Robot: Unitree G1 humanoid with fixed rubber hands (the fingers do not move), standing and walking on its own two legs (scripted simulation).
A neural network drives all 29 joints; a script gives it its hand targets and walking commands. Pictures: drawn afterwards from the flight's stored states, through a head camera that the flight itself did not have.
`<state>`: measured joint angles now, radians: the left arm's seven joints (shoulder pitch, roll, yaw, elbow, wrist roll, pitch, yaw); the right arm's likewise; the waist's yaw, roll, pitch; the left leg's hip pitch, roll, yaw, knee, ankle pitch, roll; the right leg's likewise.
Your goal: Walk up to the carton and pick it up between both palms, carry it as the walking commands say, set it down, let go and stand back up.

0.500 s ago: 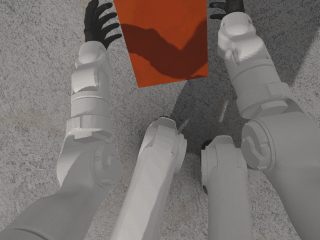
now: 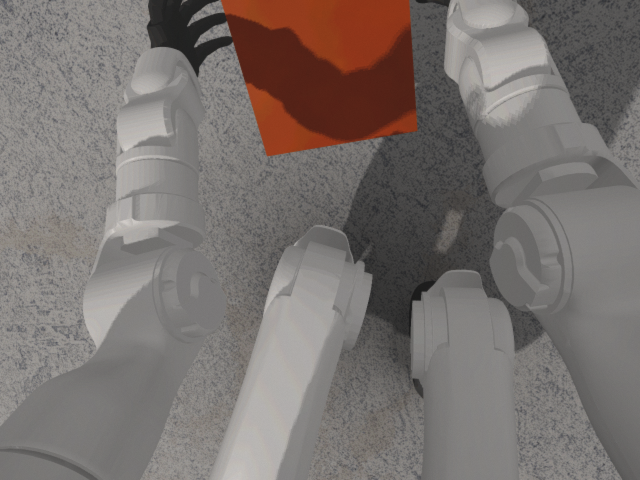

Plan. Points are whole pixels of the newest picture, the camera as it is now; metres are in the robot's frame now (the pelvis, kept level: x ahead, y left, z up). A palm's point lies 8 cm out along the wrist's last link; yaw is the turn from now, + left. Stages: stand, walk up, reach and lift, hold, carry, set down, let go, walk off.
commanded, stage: set down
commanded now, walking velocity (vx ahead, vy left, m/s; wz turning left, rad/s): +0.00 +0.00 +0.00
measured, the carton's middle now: (325, 26) +0.55 +0.17 -0.27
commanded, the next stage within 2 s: none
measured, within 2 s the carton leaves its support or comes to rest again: rests again in 1.38 s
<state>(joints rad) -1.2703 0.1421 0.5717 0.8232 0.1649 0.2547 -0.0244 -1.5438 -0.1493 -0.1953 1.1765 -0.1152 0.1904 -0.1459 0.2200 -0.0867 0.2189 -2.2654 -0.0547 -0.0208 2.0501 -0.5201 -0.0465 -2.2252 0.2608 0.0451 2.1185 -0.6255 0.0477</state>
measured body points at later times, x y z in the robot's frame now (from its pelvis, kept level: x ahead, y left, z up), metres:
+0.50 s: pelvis +0.01 +0.00 +0.00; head +0.38 +0.03 +0.25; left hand +0.49 +0.30 -0.17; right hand +0.59 +0.03 -0.17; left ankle +0.12 +0.12 -0.37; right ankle +0.09 -0.10 -0.37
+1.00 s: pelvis +0.02 +0.01 -0.01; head +0.39 +0.04 +0.24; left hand +0.50 +0.29 -0.19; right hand +0.59 +0.02 -0.19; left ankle +0.12 +0.12 -0.37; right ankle +0.09 -0.10 -0.37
